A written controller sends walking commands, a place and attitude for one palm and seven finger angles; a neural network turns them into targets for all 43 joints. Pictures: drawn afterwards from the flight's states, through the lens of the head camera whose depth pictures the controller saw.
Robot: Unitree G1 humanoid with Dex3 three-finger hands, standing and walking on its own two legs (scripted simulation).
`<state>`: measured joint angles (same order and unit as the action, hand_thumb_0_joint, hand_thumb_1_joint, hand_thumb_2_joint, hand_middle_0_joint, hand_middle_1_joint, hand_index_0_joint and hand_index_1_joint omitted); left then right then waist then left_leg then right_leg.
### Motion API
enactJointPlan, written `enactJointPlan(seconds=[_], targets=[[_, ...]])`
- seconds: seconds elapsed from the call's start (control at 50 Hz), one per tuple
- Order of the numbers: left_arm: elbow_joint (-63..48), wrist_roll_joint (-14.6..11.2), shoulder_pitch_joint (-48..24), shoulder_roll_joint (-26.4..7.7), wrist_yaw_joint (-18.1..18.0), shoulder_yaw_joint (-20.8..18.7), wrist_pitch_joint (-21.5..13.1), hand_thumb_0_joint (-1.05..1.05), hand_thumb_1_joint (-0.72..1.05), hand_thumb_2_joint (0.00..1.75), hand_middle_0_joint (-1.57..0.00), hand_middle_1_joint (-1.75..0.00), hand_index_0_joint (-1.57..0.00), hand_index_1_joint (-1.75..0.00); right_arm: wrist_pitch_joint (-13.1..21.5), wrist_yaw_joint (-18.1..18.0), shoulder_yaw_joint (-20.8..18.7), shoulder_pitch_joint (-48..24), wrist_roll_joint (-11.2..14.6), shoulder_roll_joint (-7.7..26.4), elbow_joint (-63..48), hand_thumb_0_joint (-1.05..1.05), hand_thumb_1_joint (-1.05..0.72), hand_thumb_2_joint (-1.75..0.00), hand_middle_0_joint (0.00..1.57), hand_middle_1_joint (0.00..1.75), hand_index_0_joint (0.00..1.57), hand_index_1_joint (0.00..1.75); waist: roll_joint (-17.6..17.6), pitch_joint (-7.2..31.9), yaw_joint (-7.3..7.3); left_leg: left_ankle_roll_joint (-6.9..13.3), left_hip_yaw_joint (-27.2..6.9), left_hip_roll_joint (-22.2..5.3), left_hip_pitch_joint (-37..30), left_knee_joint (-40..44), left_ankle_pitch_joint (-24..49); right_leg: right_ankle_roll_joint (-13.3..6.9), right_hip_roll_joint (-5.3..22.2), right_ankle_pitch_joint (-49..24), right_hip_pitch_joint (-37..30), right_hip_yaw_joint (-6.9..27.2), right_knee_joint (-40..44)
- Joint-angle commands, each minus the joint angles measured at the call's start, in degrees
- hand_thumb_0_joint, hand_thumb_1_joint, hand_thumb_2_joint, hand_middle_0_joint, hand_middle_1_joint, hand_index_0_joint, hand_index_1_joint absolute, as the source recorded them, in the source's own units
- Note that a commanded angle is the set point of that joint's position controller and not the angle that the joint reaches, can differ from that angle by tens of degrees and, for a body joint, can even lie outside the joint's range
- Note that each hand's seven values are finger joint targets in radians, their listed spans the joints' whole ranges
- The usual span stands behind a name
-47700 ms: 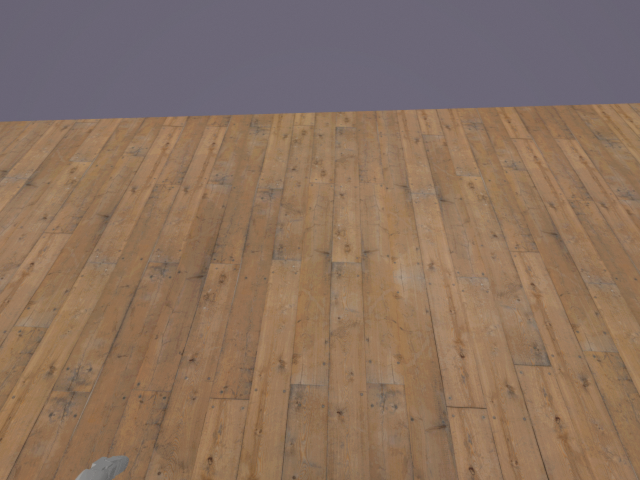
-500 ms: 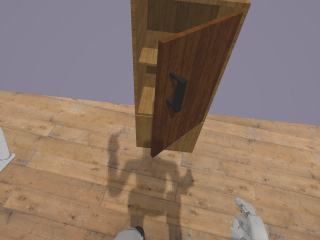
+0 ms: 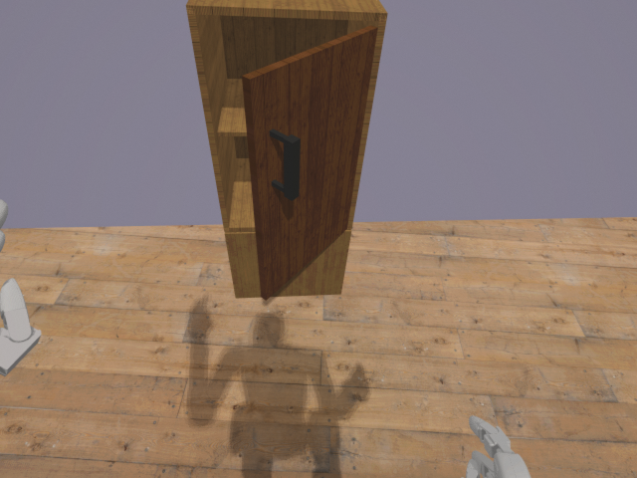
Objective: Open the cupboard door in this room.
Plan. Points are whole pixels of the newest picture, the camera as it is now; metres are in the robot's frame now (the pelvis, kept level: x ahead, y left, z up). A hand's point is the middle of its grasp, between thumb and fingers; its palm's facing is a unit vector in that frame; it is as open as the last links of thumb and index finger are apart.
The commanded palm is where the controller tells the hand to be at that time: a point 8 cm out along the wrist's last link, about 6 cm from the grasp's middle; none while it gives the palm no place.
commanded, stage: stop stepping back and stand still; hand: left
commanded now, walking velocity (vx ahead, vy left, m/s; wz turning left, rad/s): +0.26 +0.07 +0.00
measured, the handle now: (283, 165) +0.65 +0.07 +0.05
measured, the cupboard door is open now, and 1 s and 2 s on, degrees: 46 46 46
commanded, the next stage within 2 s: let the arm hang, fingers relaxed in 0.48 s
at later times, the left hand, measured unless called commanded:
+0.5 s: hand out of the picture +0.18 +0.28 +0.18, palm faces +0.42 -0.75 -0.50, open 7.4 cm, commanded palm +0.12 +0.32 +0.18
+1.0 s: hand out of the picture -0.02 +0.21 -0.17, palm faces +0.07 -0.98 -0.21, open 6.9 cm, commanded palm none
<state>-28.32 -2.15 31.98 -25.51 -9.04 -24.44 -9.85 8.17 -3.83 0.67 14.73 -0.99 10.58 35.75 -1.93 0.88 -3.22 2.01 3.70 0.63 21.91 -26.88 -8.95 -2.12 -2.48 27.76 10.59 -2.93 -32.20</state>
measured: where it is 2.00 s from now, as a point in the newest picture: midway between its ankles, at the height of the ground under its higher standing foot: outside the picture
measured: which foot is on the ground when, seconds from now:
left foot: down 0.00-0.02, up 0.04-0.28, down 0.30-1.00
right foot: down 0.00-1.00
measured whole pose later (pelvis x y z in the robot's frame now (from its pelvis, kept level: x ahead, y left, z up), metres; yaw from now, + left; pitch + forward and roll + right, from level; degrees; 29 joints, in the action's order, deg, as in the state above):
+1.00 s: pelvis -0.02 +0.02 +0.01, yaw +3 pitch -1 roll -1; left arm 58.9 0.7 15.6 -11.5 -1.2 -1.7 0.9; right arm -1.6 -1.4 0.1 14.6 -1.6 10.4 60.2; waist -1.1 -4.4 0.2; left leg -0.3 0.8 -1.4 12.9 -27.5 -13.7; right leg -2.5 -1.3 14.1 10.5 -5.1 -25.4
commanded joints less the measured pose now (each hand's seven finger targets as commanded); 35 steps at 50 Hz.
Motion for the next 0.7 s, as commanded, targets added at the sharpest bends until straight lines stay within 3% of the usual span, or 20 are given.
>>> enactJointPlan(seconds=[0.0,0.02,0.06,0.14,0.22,0.24,0.28,0.32,0.34,0.4,0.44,0.46,0.5,0.52,0.54,0.56,0.58,0.6,0.64,0.68], targets=[[-13.5,0.0,0.6,-11.6,-1.0,-8.5,-3.5,0.0,0.9,0.9,-0.2,-0.3,-0.2,-0.3,-0.2,-0.5,-4.0,-7.5,0.2,7.9,-8.7,0.0,-0.9,-0.9,0.2,0.3,0.2,0.3,-11.8,-1.0,3.8,-3.2,-2.7,1.3,13.9,-31.9,-16.5,-10.7,23.5,19.6,6.8,34.7,27.4],[-11.9,-0.3,-1.5,-10.5,-0.6,-8.2,-4.1,0.0,0.9,0.9,-0.2,-0.3,-0.2,-0.3,0.2,-0.4,-4.3,-5.0,-0.4,9.0,-6.5,0.0,-0.9,-0.9,0.2,0.3,0.2,0.3,-8.1,-2.6,2.01,-3.7,-5.5,0.0,16.8,-41.0,-11.0,-10.9,23.2,16.0,9.3,32.2,26.5],[-6.7,0.5,-4.3,-10.1,-0.9,-8.0,-5.8,0.0,0.9,0.9,-0.2,-0.3,-0.2,-0.3,1.0,-0.7,-3.3,-4.3,0.0,7.8,-5.9,0.0,-0.9,-0.9,0.2,0.3,0.2,0.3,-0.2,-1.9,1.16,-3.3,-5.3,-3.8,15.3,-38.9,-8.3,-8.3,18.8,8.2,8.9,21.2,23.1],[-1.9,1.7,-8.7,-8.0,-1.0,-4.1,-6.2,0.0,0.9,0.9,-0.2,-0.3,-0.2,-0.3,2.6,-2.3,-3.3,-5.5,0.3,7.7,-5.6,0.0,-0.9,-0.9,0.2,0.3,0.2,0.3,-3.3,-3.3,2.42,-1.4,0.2,-3.5,5.6,-20.2,-10.0,-6.7,16.1,6.2,9.6,15.2,21.4],[-7.2,1.4,-8.2,-7.6,-2.0,-4.0,-5.9,0.0,0.9,0.9,-0.2,-0.3,-0.2,-0.3,4.0,-2.6,-3.2,-5.3,0.0,7.6,-6.2,0.0,-0.9,-0.9,0.2,0.3,0.2,0.3,-4.8,0.0,3.25,-0.4,3.5,-1.3,-7.4,-0.5,-9.2,-4.8,12.4,0.2,5.0,11.4,15.0],[-9.3,1.0,-7.6,-8.2,-2.1,-4.8,-6.1,0.0,0.9,0.9,-0.2,-0.3,-0.2,-0.3,4.2,-2.6,-3.4,-5.1,0.1,8.1,-6.5,0.0,-0.9,-0.9,0.2,0.3,0.2,0.3,-1.3,0.9,3.07,0.3,1.2,-2.8,-11.4,3.7,-8.6,-3.0,10.4,-4.8,5.1,10.0,10.4],[-12.5,0.5,-6.9,-8.5,-2.1,-5.6,-6.3,0.0,0.9,0.9,-0.2,-0.3,-0.2,-0.3,3.9,-2.3,-4.1,-5.3,0.7,10.0,-7.8,0.0,-0.9,-0.9,0.2,0.3,0.2,0.3,11.0,2.9,3.15,3.8,-13.2,-13.0,-18.5,5.2,4.5,1.5,3.2,-12.4,10.7,3.0,-2.4],[-12.3,0.5,-6.5,-9.5,-1.4,-7.1,-6.3,0.0,0.9,0.9,-0.2,-0.3,-0.2,-0.3,3.8,-1.5,-3.3,-5.4,0.2,8.1,-6.3,0.0,-0.9,-0.9,0.2,0.3,0.2,0.3,16.2,0.4,2.49,5.2,-17.9,-16.6,-10.5,11.6,-0.3,2.9,1.4,-1.4,9.8,-0.3,-7.9],[-12.5,0.9,-6.5,-9.7,-1.4,-7.7,-6.1,0.0,0.9,0.9,-0.2,-0.3,-0.2,-0.3,4.0,-1.2,-3.1,-5.6,0.0,7.6,-6.2,0.0,-0.9,-0.9,0.2,0.3,0.2,0.3,17.8,-2.0,2.51,5.8,-17.2,-17.2,-6.9,12.8,-3.4,2.7,2.1,-1.0,8.8,0.0,-9.2],[-13.5,0.8,-3.4,-8.8,-1.2,-7.3,-6.0,0.0,0.9,0.9,-0.2,-0.3,-0.2,-0.3,4.6,-0.4,-3.0,-5.0,0.4,7.8,-6.5,0.0,-0.9,-0.9,0.2,0.3,0.2,0.3,13.4,0.1,2.79,3.4,-9.8,-14.2,-7.0,6.3,4.0,2.6,1.8,-8.6,2.7,-1.0,1.8],[-11.4,0.4,-1.0,-8.4,-0.8,-7.5,-5.3,0.0,0.9,0.9,-0.2,-0.3,-0.2,-0.3,4.1,0.1,-3.0,-5.5,0.9,7.9,-7.3,0.0,-0.9,-0.9,0.2,0.3,0.2,0.3,9.3,2.2,2.91,0.9,-4.6,-10.6,-4.3,2.3,2.1,2.1,2.2,-16.6,-3.0,1.1,7.0],[-9.9,0.0,0.1,-7.9,-0.6,-7.7,-4.8,0.0,0.9,0.9,-0.2,-0.3,-0.2,-0.3,3.7,0.3,-3.2,-5.5,1.0,7.7,-7.4,0.0,-0.9,-0.9,0.2,0.3,0.2,0.3,4.4,2.1,2.89,-0.5,-2.6,-7.9,-3.0,0.2,-3.0,1.0,3.4,-18.8,-2.9,5.1,8.4],[-8.1,-0.9,1.8,-7.7,-0.6,-7.2,-4.1,0.0,0.9,0.9,-0.2,-0.3,-0.2,-0.3,2.6,0.6,-3.2,-4.9,1.2,6.9,-7.5,0.0,-0.9,-0.9,0.2,0.3,0.2,0.3,-4.4,3.0,2.1,-2.2,-0.7,-3.4,-3.0,-9.2,-7.9,-3.0,11.2,-20.8,0.5,16.9,13.6],[-8.5,-1.0,0.4,-7.5,-0.7,-6.6,-3.9,0.0,0.9,0.9,-0.2,-0.3,-0.2,-0.3,2.1,0.7,-3.0,-5.1,1.3,6.6,-7.3,0.0,-0.9,-0.9,0.2,0.3,0.2,0.3,-5.4,3.1,2.0,-2.5,-1.2,-2.3,-2.2,-11.9,-9.6,-4.5,13.7,-22.5,0.3,19.3,15.0],[-8.0,-0.8,-0.7,-8.0,-1.0,-6.9,-4.1,0.0,0.9,0.9,-0.2,-0.3,-0.2,-0.3,1.7,0.6,-2.6,-5.4,1.2,6.3,-7.1,0.0,-0.9,-0.9,0.2,0.3,0.2,0.3,-5.4,3.4,2.13,-2.4,-2.3,-2.4,-1.5,-11.7,-10.8,-4.9,14.2,-25.4,-1.4,18.1,14.5],[33.8,5.8,-7.1,4.1,6.9,16.5,5.1,0.0,0.9,0.9,-0.2,-0.3,-0.2,-0.3,1.9,5.6,-5.0,-7.1,0.1,11.6,6.0,0.0,-0.9,-0.9,0.2,0.3,0.2,0.3,-2.0,0.9,-0.27,-1.8,-4.1,-5.3,3.4,-19.0,-9.4,-5.3,18.1,-44.4,4.0,10.0,4.0],[35.6,5.1,-6.2,6.3,8.1,16.7,8.7,0.0,0.9,0.9,-0.2,-0.3,-0.2,-0.3,-0.9,4.9,-5.5,-2.0,0.3,9.0,5.7,0.0,-0.9,-0.9,0.2,0.3,0.2,0.3,-1.4,4.7,-0.47,-1.9,-5.2,-4.2,-1.6,-15.3,-5.0,-5.2,14.1,-46.7,3.7,9.6,0.3],[37.3,4.3,-7.8,8.0,8.5,17.6,9.5,0.0,0.9,0.9,-0.2,-0.3,-0.2,-0.3,-3.1,4.4,-4.7,0.1,0.5,8.2,5.5,0.0,-0.9,-0.9,0.2,0.3,0.2,0.3,-3.2,3.9,0.36,-0.8,-5.0,-4.2,-2.6,-11.4,0.6,-3.6,11.9,-40.1,5.1,5.2,-1.3],[42.7,4.2,-9.6,8.7,8.9,19.3,10.2,0.0,0.9,0.9,-0.2,-0.3,-0.2,-0.3,-5.1,3.8,-3.9,-1.6,-0.5,9.8,4.9,0.0,-0.9,-0.9,0.2,0.3,0.2,0.3,-6.2,1.8,1.99,2.7,-11.0,-8.5,-5.1,-5.7,9.5,-0.4,7.7,-26.0,10.2,2.7,-3.7],[49.0,4.1,-12.9,8.2,8.8,19.6,9.9,0.0,0.9,0.9,-0.2,-0.3,-0.2,-0.3,-6.0,3.3,-3.6,-4.5,-1.4,11.9,4.6,0.0,-0.9,-0.9,0.2,0.3,0.2,0.3,-2.9,1.1,3.36,5.2,-16.1,-11.9,-1.9,-0.9,16.4,1.2,5.3,-21.8,6.1,1.8,-5.1]])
